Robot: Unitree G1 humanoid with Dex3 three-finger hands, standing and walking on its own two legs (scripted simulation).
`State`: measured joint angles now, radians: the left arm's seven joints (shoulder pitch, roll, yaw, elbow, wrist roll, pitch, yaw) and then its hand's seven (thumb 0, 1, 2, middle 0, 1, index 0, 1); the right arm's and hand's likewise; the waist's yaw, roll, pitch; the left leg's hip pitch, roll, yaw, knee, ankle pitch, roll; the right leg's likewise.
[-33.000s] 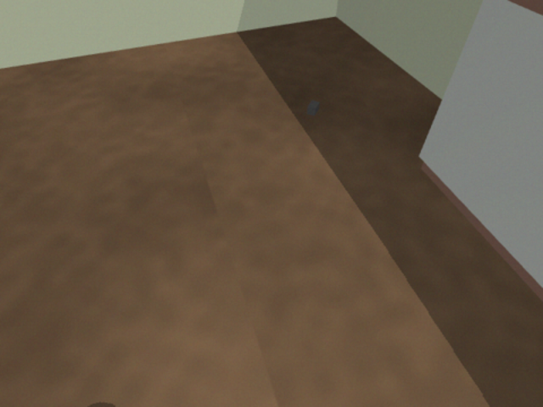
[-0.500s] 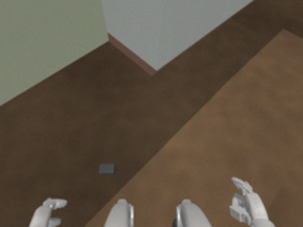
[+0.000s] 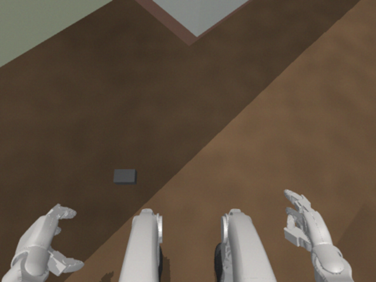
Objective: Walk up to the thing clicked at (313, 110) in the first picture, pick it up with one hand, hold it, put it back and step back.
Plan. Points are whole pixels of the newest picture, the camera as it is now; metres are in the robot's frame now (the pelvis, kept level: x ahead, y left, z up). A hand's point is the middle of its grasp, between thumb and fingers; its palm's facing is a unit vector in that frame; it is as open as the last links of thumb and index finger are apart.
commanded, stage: rise first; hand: left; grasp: from above
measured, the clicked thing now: (125, 177) +0.44 +0.26 -0.54
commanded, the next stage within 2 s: none
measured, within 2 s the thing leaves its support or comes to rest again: neither
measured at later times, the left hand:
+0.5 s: hand (89, 200) +0.31 +0.31 -0.30, palm faces -0.49 -0.24 -0.84, open 13.2 cm
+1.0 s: hand (98, 185) +0.37 +0.31 -0.37, palm faces -0.47 -0.05 -0.88, open 13.3 cm
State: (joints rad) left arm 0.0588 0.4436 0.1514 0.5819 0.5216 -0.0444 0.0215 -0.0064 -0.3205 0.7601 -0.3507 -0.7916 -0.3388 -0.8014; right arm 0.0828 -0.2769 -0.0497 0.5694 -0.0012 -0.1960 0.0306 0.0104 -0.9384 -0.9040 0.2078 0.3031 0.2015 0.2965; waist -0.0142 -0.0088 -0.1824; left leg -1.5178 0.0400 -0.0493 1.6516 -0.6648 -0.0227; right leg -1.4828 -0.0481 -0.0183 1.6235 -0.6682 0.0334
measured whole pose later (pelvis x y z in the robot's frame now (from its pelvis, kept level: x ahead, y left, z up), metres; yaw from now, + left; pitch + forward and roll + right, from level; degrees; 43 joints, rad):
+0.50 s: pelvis -0.06 +0.00 -0.17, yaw -4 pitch +32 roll -5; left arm -0.53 0.64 0.16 0.99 0.96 -0.27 0.14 -0.01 -0.37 0.87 -0.29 -0.80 -0.27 -0.83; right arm 0.13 -0.27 -0.05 0.73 -0.04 -0.09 0.07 0.01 -0.92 -0.90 0.21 0.30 0.20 0.30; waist -0.06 0.01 -0.10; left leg -2.10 0.04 -0.11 2.18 -0.66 -0.02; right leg -2.04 -0.02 -0.02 2.12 -0.65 0.04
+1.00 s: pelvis -0.06 +0.01 -0.21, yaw -5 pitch +33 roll -8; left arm -0.76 0.71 0.13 1.26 1.23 -0.30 0.33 0.00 -0.38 0.88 -0.22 -0.86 -0.22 -0.86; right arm 0.10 -0.26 -0.02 0.76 -0.11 -0.04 0.12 0.00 -0.91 -0.90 0.21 0.30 0.20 0.30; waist -0.13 -0.01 -0.08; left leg -2.25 0.02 -0.13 2.34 -0.67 0.00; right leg -2.17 -0.02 -0.02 2.26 -0.67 0.06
